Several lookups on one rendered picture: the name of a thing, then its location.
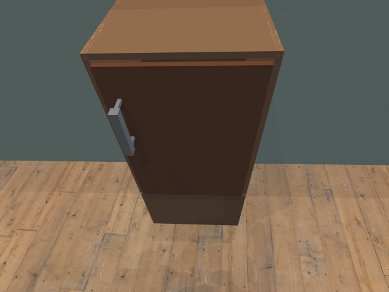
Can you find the handle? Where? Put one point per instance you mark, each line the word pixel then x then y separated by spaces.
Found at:
pixel 119 126

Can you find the cupboard door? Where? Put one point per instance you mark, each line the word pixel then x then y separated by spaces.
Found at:
pixel 194 122

